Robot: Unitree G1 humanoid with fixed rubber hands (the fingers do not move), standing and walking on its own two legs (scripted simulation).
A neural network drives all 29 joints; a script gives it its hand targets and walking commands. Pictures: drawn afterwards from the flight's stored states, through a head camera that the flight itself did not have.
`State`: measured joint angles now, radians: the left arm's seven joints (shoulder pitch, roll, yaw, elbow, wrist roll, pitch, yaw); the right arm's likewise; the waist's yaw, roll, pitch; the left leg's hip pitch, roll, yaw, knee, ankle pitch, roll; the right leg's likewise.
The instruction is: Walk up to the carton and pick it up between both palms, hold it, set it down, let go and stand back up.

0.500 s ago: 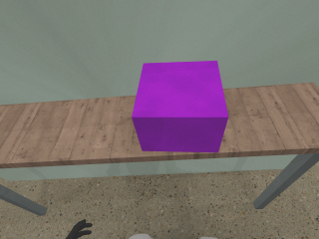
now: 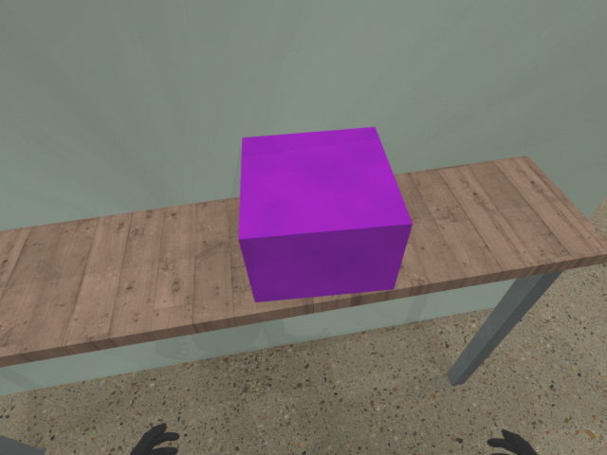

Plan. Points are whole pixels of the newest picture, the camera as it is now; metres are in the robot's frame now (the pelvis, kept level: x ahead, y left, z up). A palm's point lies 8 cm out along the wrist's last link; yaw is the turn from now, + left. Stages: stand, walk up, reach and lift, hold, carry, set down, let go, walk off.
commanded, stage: walk up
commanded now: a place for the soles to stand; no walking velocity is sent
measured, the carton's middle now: (316, 212) +0.46 +0.01 +0.05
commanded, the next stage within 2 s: reach and lift in 1.86 s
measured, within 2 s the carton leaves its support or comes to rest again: neither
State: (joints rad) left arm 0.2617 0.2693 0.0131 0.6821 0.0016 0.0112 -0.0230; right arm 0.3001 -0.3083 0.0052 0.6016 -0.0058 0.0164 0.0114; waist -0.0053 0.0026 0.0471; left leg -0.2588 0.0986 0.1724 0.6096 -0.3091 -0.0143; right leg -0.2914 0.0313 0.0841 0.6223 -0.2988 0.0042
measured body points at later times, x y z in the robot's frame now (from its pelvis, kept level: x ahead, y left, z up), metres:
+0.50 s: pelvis +0.03 -0.01 +0.00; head +0.03 -0.03 +0.45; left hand +0.14 +0.24 -0.11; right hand +0.07 -0.30 -0.12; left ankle +0.01 +0.12 -0.73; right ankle +0.02 -0.12 -0.73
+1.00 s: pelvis +0.04 -0.01 +0.00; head +0.06 -0.01 +0.45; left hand +0.20 +0.24 -0.10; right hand +0.10 -0.29 -0.11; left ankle +0.01 +0.13 -0.73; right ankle +0.02 -0.12 -0.73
